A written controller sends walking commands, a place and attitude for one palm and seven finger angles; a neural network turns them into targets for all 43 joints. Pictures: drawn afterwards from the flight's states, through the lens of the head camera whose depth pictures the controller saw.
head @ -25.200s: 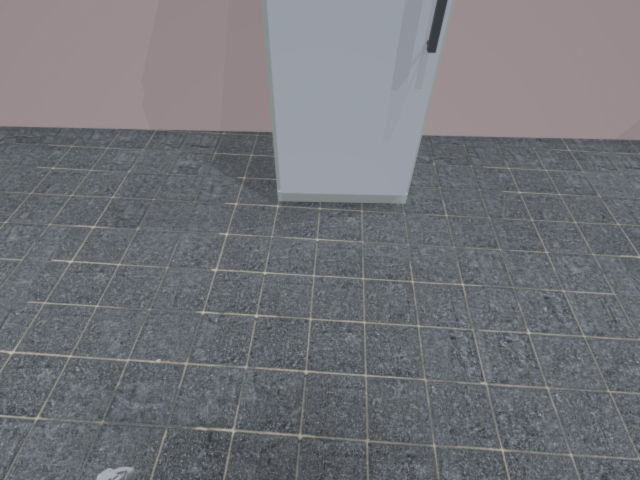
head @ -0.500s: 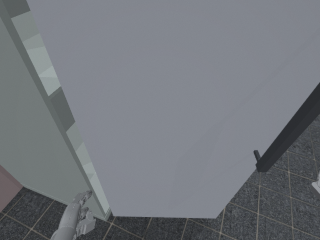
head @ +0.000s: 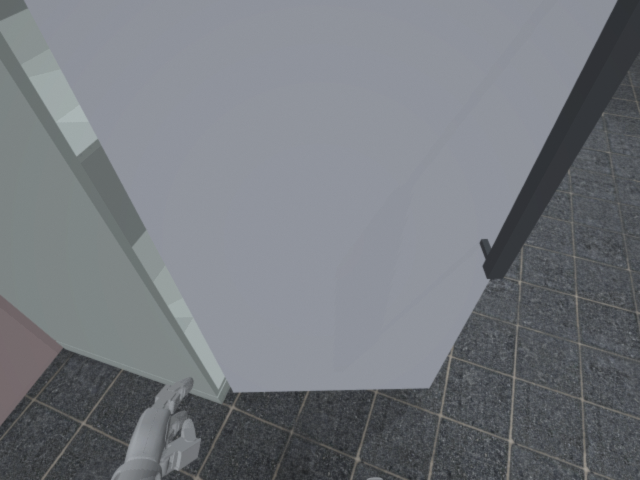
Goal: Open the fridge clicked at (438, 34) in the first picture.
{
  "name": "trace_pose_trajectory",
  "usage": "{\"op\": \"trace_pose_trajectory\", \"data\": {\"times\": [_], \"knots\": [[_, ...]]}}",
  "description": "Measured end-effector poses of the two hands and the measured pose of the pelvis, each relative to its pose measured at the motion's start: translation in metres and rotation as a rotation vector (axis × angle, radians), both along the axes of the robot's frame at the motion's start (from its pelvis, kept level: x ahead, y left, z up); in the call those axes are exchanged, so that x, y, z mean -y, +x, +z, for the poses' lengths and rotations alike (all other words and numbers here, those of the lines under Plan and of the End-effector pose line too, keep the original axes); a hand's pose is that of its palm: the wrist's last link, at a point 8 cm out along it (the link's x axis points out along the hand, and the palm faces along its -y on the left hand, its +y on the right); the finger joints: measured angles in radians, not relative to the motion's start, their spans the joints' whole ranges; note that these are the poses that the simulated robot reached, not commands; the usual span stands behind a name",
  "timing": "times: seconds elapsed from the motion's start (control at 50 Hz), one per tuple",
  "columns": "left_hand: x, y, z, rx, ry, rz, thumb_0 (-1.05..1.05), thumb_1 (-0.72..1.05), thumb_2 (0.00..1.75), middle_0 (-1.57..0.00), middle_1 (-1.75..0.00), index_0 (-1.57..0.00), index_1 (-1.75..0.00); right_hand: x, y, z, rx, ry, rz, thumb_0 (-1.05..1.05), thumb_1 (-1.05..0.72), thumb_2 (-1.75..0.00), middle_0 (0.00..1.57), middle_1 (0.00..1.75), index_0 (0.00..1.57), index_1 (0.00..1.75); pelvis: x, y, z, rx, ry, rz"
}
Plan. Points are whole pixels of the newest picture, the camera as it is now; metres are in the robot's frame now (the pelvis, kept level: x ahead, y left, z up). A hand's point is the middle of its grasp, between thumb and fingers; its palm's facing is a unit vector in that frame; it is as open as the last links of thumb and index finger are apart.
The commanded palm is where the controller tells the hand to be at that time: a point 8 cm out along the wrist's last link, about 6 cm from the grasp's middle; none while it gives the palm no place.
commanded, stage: step back with the hand held close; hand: right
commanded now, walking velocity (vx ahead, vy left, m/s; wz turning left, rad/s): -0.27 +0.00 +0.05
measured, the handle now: (554, 132) +0.44 -0.24 +0.22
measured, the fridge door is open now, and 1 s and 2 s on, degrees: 71 71 71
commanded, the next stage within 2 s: stop stepping back and stand still in 0.56 s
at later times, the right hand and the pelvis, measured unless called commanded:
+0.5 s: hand out of the picture +0.15 -0.27 +0.17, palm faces +0.35 +0.84 -0.41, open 7.4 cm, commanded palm +0.09 -0.31 +0.19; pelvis -0.06 -0.02 +0.00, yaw +4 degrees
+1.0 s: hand out of the picture +0.05 -0.28 +0.18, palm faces +0.38 +0.84 -0.39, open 7.4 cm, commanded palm -0.01 -0.33 +0.19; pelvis -0.16 -0.03 +0.01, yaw +1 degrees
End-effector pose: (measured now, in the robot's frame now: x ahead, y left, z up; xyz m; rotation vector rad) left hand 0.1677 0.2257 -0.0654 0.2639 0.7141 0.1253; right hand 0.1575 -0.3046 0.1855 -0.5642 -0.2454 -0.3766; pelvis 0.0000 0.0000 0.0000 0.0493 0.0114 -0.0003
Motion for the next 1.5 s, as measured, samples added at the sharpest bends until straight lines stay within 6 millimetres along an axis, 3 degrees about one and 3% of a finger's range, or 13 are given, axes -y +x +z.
{"op": "trace_pose_trajectory", "data": {"times": [0.2,0.34,0.46,0.58,0.68,0.74,0.82,0.88,0.94,1.04,1.12,1.3,1.5], "knots": [[-0.002,-0.026,0.005,-0.015,0.073,0.021,0.01,0.90,0.90,-0.21,-0.30,-0.20,-0.30,0.009,-0.016,-0.006,0.103,0.070,0.031,0.01,-0.89,-0.90,0.21,0.30,0.22,0.30,0.012,-0.015,-0.003,0.026,0.031,-0.007],[0.008,-0.040,0.019,0.008,0.066,0.016,0.01,0.90,0.90,-0.20,-0.30,-0.20,-0.30,0.025,-0.026,0.011,0.112,-0.005,0.036,0.01,-0.89,-0.90,0.21,0.30,0.22,0.30,0.015,-0.032,0.006,-0.023,0.066,-0.029],[0.013,-0.051,0.004,0.000,0.042,-0.005,0.01,0.90,0.90,-0.21,-0.30,-0.20,-0.30,0.011,-0.044,0.002,0.092,-0.007,0.092,0.01,-0.90,-0.90,0.21,0.30,0.21,0.30,0.016,-0.055,-0.003,-0.062,0.016,0.066],[0.016,-0.085,0.003,0.014,0.011,0.046,0.01,0.90,0.90,-0.21,-0.30,-0.20,-0.30,-0.004,-0.046,-0.002,0.100,0.051,0.184,0.01,-0.89,-0.90,0.21,0.30,0.22,0.30,0.016,-0.089,-0.004,-0.016,0.023,0.054],[0.009,-0.126,0.008,0.014,0.001,0.074,0.01,0.90,0.90,-0.21,-0.30,-0.20,-0.30,-0.007,-0.089,0.013,0.090,-0.028,0.213,0.02,-0.89,-0.90,0.21,0.30,0.22,0.30,0.011,-0.116,-0.003,-0.011,0.009,0.047],[0.003,-0.155,0.009,-0.048,0.041,0.092,0.01,0.90,0.90,-0.21,-0.30,-0.20,-0.30,0.002,-0.113,0.016,0.106,-0.017,0.170,0.01,-0.89,-0.90,0.22,0.30,0.22,0.30,0.017,-0.117,0.002,-0.010,-0.023,0.076],[-0.003,-0.180,-0.001,-0.067,0.107,0.106,0.01,0.90,0.90,-0.21,-0.30,-0.20,-0.30,0.027,-0.122,0.002,0.158,0.044,0.071,0.01,-0.89,-0.90,0.21,0.30,0.22,0.30,0.032,-0.128,-0.006,-0.008,0.006,0.032],[0.003,-0.194,0.000,-0.066,0.095,0.127,0.01,0.90,0.90,-0.20,-0.30,-0.20,-0.30,0.041,-0.123,-0.009,0.131,0.103,0.009,0.01,-0.89,-0.90,0.21,0.30,0.22,0.30,0.035,-0.142,-0.001,0.016,-0.010,0.025],[0.016,-0.205,0.010,-0.032,0.048,0.115,0.01,0.90,0.90,-0.20,-0.30,-0.20,-0.30,0.036,-0.132,-0.006,0.083,0.118,0.009,0.01,-0.89,-0.90,0.21,0.30,0.21,0.30,0.033,-0.152,0.009,0.017,-0.009,0.016],[0.029,-0.209,0.011,0.010,-0.010,0.058,0.01,0.90,0.90,-0.20,-0.30,-0.20,-0.30,0.012,-0.160,0.012,0.047,0.010,0.100,0.02,-0.90,-0.90,0.21,0.30,0.21,0.30,0.028,-0.165,0.011,0.001,-0.038,0.031],[0.028,-0.213,0.000,-0.032,-0.016,0.055,0.01,0.90,0.90,-0.21,-0.30,-0.20,-0.30,0.017,-0.172,0.015,0.059,0.005,0.082,0.01,-0.89,-0.90,0.21,0.30,0.22,0.30,0.031,-0.170,0.010,0.016,-0.039,0.041],[0.024,-0.205,-0.005,-0.029,0.048,0.076,0.01,0.90,0.90,-0.21,-0.30,-0.20,-0.30,0.052,-0.157,-0.016,0.075,0.143,-0.045,0.01,-0.89,-0.90,0.21,0.30,0.21,0.30,0.052,-0.159,0.001,0.038,-0.045,0.000],[0.057,-0.174,0.003,0.027,-0.023,0.034,0.01,0.90,0.90,-0.20,-0.30,-0.20,-0.30,0.055,-0.143,0.007,0.061,0.011,0.033,0.01,-0.89,-0.90,0.21,0.30,0.21,0.30,0.060,-0.150,0.006,0.010,-0.038,0.015]]}}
